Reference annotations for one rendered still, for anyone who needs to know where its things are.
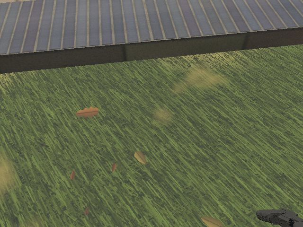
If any right robot hand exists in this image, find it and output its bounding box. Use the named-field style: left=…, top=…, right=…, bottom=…
left=256, top=208, right=303, bottom=227

